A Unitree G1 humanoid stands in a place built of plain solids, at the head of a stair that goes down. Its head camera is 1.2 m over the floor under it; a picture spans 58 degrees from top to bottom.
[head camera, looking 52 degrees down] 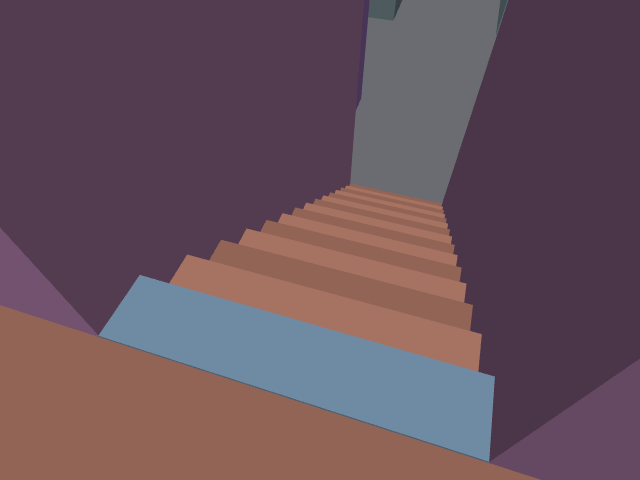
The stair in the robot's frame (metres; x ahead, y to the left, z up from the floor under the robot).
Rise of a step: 0.19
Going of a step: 0.23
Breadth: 1.16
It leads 17 degrees to the right of straight ahead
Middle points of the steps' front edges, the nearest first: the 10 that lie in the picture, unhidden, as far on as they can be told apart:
0.62 0.05 0.00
0.84 -0.02 -0.19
1.06 -0.09 -0.38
1.29 -0.16 -0.56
1.51 -0.23 -0.75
1.73 -0.30 -0.94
1.95 -0.37 -1.13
2.17 -0.44 -1.32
2.39 -0.51 -1.50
2.61 -0.58 -1.69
